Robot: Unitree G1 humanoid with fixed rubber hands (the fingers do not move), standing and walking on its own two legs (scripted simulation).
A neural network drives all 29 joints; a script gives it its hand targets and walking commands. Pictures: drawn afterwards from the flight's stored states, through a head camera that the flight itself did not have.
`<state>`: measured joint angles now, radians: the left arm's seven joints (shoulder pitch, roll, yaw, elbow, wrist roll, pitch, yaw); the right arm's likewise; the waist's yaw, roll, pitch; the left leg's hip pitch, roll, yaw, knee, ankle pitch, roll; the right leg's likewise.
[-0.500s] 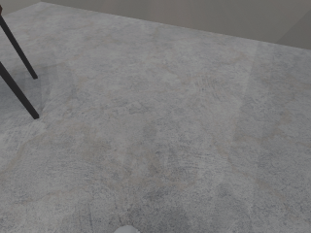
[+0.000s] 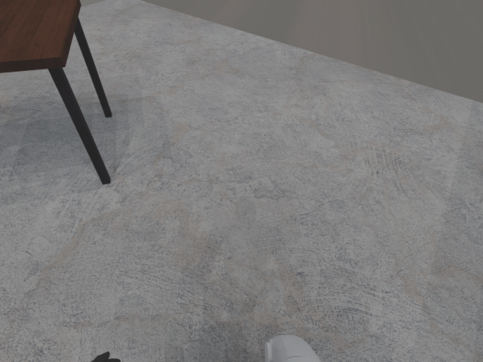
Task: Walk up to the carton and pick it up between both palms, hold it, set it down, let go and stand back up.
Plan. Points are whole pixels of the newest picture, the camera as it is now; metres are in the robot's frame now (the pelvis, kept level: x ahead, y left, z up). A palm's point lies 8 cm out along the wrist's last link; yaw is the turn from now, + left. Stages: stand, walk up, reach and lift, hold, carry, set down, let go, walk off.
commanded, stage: walk up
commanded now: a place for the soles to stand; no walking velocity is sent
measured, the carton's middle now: out of the picture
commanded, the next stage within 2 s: none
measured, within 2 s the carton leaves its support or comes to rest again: neither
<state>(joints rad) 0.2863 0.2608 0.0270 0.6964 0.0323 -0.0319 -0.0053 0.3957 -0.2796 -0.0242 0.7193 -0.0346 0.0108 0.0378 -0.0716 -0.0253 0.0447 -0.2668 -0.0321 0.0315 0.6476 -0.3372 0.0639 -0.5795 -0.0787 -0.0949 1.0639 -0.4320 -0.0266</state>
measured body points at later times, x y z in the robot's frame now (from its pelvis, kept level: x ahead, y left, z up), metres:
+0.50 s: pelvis +0.23 +0.06 +0.01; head +0.24 +0.03 +0.46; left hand +0.18 +0.33 -0.09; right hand +0.39 -0.18 -0.12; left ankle +0.33 +0.26 -0.65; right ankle +0.22 -0.09 -0.72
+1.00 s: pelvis +0.42 +0.26 +0.01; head +0.42 +0.26 +0.46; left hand +0.46 +0.54 -0.10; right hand +0.52 +0.00 -0.11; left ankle +0.43 +0.29 -0.72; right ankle +0.55 +0.14 -0.66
